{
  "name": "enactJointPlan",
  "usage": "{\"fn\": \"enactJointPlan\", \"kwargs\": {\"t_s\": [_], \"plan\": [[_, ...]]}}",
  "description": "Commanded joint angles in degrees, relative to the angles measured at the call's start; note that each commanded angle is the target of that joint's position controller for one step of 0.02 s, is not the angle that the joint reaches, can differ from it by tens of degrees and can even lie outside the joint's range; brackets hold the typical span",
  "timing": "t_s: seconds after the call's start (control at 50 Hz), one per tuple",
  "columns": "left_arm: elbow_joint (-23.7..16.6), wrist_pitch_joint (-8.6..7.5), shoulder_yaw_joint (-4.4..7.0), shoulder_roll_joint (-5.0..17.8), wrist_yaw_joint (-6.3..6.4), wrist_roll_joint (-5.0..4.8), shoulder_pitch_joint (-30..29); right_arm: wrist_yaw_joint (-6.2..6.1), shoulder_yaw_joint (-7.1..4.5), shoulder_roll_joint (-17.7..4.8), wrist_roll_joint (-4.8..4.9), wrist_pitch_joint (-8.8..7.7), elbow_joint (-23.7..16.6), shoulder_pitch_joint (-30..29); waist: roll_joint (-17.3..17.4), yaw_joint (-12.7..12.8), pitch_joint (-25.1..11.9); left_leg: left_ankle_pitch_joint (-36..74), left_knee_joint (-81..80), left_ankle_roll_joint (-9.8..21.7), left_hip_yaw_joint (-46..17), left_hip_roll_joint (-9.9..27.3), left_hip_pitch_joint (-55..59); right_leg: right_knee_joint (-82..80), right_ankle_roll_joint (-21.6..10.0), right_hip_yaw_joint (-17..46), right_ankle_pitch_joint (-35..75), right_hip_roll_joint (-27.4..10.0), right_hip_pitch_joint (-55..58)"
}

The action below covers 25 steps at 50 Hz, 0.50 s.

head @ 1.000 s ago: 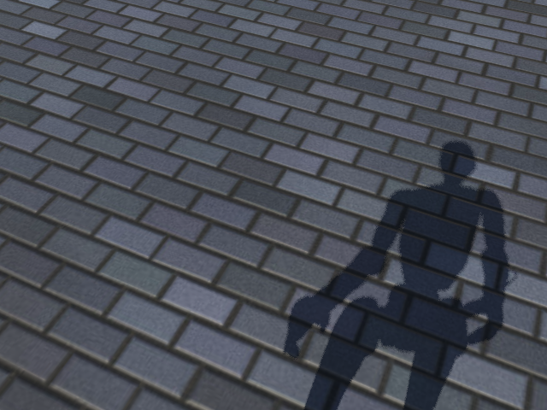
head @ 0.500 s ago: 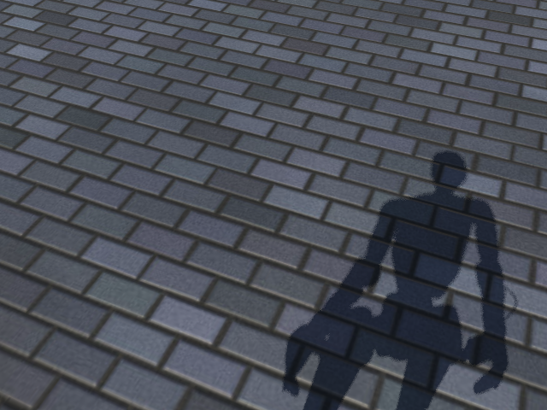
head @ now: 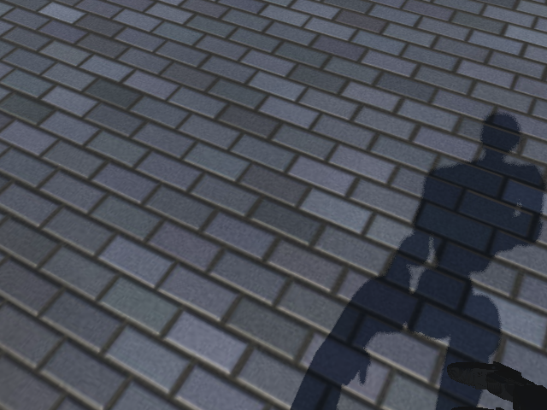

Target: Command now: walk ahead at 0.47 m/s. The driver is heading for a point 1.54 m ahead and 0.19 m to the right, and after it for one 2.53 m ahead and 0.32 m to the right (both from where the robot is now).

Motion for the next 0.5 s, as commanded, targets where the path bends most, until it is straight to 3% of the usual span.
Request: {"fn": "enactJointPlan", "kwargs": {"t_s": [0.02,0.04,0.06,0.08,0.1,0.12,0.14,0.18,0.2,0.24,0.3,0.38,0.44,0.5], "plan": [[-2.67,0.65,2.23,10.59,0.27,0.45,-1.99,-0.32,-3.75,-9.79,0.18,-0.7,0.09,10.82,-8.49,-11.72,-4.69,-2.42,0.32,3.59,2.37,-4.06,19.93,17.62,-5.91,1.79,59.95,-12.88,-7.21],[-3.76,0.82,1.81,9.98,0.15,0.92,-2.93,-0.93,-4.94,-12.28,0.17,-0.34,2.93,21.33,-7.41,-16.27,-11.05,-3.25,1.53,5.96,-2.37,0.06,36.45,31.47,-4.16,1.03,53.46,-10.69,-17.23],[-4.79,-0.06,-0.19,2.66,-0.7,0.93,3.7,-1.28,-6.23,-17.71,-1.37,0.03,4.7,29.92,6.48,-14.12,-21.77,-16.98,-1.86,15.38,-29.35,16.27,59.79,55.9,-0.26,-0.49,25.81,-1.06,-40.35],[-3.91,-1.88,-0.6,1.68,-1.12,-0.09,3.05,-1.08,-4.89,-14.2,-1.2,0.17,5.38,29.53,11.72,-13.68,-25.69,-23.84,-14.18,17.31,-48.01,21.41,59.54,67.6,-0.72,7.95,-8.67,3.46,-47.38],[-6.42,-3.11,0.98,7.06,-1.32,-1.89,-3.33,-0.9,-3.74,-10.83,-0.72,-0.24,4.96,23.49,9.62,-12.4,-14.87,-24.75,-16.02,13.69,-40.93,18.81,50.79,71.76,-2.19,9.05,-6.64,-0.27,-52.93],[-7.97,-3.67,1.32,8.62,-1.03,-2.46,-8.03,-0.83,-3.04,-8.64,-0.78,-0.59,3.69,17.72,5.16,-10.43,-8.29,-19.22,-17.21,11.77,-31.95,17.07,40.57,70.11,-3.06,7.09,-1.29,-3.49,-52.59],[-8.27,-3.59,1.74,8.51,-0.46,-1.8,-10.06,-0.46,-2.46,-6.82,-1.36,-1.04,3.31,13.96,1.13,-8.27,-4.53,-12.22,-18.87,10.56,-25.07,14.81,31.53,66.42,-3.11,5.99,3.13,-5.91,-49.74],[-7.87,-1.97,2.09,6.1,-0.01,-0.82,-7.55,-0.01,-1.77,-4.55,-2.16,-1.61,3.86,11.82,3.14,-4.53,-3.23,-7.39,-21.72,9.28,-17.19,11.07,22.46,61.34,-3.04,6.25,6.73,-8.58,-42.61],[-7.86,-1.28,2.04,4.94,0.06,-0.76,-6.95,-0.05,-1.75,-4.68,-1.97,-1.7,4.52,12.61,3.39,-3.94,-2.56,-6.41,-22.96,9.73,-15.28,10.49,20.33,59.65,-2.8,5.75,6.79,-8.91,-41.76],[-9.45,-0.51,2.28,5.23,0.23,-0.4,-9.95,-0.72,-1.97,-6.48,-1.86,-1.9,5.82,14.83,2.99,-3.68,-0.22,-4.55,-25.13,10.72,-12.74,10.29,18.06,55.42,-1.66,4.91,9.45,-9.58,-44.38],[-12.65,-0.65,2.52,6.22,0.08,0.35,-18.25,-2.13,-2.24,-8.46,-1.85,-1.6,6.93,18.61,1.48,-5.47,1.73,-1.88,-26.15,10.5,-10.78,10.07,20.74,44.27,0.04,4.38,19.1,-9.87,-50.72],[-15.21,-1.34,1.64,4.76,-1.04,0.01,-27.54,-2.92,-2.29,-9.79,-1.15,-1.08,7.97,23.29,1.26,-8.52,2.26,0.06,-26.01,8.26,-6.38,8.15,23.02,28.8,0.27,1.23,29.32,-6.66,-47.25],[-17.09,-1.5,1.2,5.05,-2.05,-0.49,-32.54,-3.04,-2.44,-10.19,-0.63,-0.36,9.58,27.26,1.12,-10.16,3.29,0.12,-24.01,8.11,-6.53,10.28,29.43,23.77,-0.12,1.32,28.49,-5.62,-48.44],[-18.79,-1.93,1.37,6.54,-3.09,-0.59,-34.15,-3.27,-2.93,-10.89,-0.53,0.77,10.4,28.48,1.63,-9.29,2.92,4.8,-19.75,7.04,-7.47,13.38,36.64,20.67,-2.07,1.74,22.38,-4.85,-48.85]]}}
